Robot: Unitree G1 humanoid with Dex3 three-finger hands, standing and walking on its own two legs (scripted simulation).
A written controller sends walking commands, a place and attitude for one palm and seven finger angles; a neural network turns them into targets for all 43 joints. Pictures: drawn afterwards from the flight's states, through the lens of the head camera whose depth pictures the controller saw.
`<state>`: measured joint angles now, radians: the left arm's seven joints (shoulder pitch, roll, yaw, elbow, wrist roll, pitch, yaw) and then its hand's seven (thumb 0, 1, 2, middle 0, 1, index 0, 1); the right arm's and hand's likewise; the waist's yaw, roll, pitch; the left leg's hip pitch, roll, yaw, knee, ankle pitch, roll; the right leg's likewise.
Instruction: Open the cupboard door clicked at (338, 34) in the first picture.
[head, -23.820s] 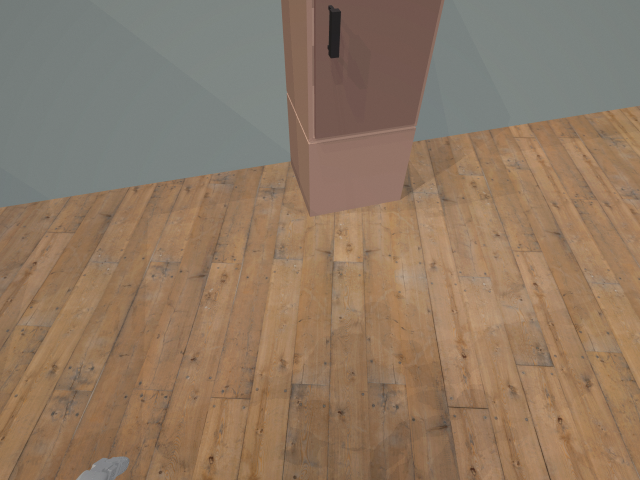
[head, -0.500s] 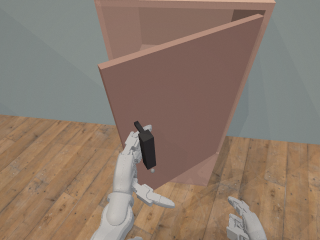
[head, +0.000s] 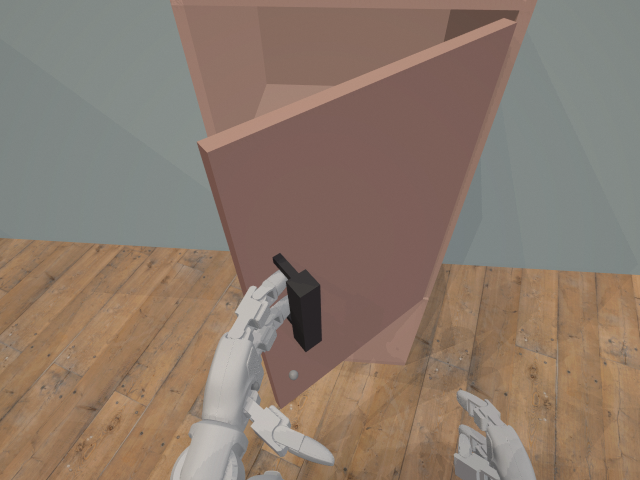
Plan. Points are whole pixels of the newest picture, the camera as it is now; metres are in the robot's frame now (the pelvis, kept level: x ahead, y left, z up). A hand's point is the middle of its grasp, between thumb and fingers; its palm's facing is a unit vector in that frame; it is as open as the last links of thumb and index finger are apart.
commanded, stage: slide the hand sideways off the handle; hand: left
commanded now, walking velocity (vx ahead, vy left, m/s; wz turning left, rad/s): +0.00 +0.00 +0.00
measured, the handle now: (295, 301) +0.31 +0.04 +0.08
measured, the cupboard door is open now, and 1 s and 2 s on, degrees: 43 42 42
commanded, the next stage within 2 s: draw the hand back to the body in 0.58 s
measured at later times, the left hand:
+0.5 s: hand (240, 409) +0.19 +0.09 +0.08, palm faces -0.06 -1.00 -0.03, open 16.2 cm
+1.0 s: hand (171, 420) +0.17 +0.14 +0.12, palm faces -0.07 -1.00 -0.06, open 16.3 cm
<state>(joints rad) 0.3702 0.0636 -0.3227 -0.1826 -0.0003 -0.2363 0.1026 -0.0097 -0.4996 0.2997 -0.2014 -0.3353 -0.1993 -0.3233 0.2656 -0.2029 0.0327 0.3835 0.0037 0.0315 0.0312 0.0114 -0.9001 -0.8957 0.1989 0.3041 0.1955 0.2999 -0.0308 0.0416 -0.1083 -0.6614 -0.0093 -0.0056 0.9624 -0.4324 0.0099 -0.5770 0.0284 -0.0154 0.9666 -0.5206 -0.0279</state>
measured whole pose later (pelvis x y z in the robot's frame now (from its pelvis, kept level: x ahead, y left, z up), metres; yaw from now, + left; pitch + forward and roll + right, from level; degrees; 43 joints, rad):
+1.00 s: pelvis +0.00 +0.00 +0.00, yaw +1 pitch +7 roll -2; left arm 0.64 0.22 0.00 -0.44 -0.22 -0.21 -0.16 -0.01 -0.50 0.30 -0.15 -0.30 -0.15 -0.30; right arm 0.30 -0.21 0.03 0.37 0.06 -0.04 -0.05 0.01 -0.90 -0.90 0.20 0.30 0.20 0.30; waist 0.00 0.07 -0.15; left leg -0.67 0.00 -0.04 0.99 -0.44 0.01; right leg -0.56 0.04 -0.05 0.96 -0.52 -0.03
